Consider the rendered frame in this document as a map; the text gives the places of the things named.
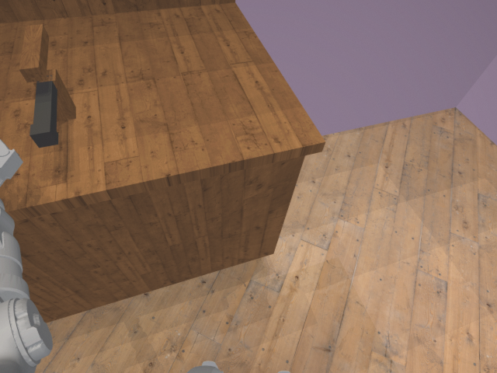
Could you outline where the counter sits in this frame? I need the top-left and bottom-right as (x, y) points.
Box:
(0, 0), (325, 323)

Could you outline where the tap lever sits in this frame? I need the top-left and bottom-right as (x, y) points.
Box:
(30, 75), (58, 148)

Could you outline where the robot left shin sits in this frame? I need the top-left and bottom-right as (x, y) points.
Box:
(202, 361), (218, 368)

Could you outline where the left robot upper arm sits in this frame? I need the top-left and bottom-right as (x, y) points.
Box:
(0, 298), (53, 373)

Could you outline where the left robot hand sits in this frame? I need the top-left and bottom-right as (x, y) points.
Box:
(0, 139), (23, 186)

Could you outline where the left robot forearm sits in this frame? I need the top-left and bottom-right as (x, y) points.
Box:
(0, 199), (30, 303)

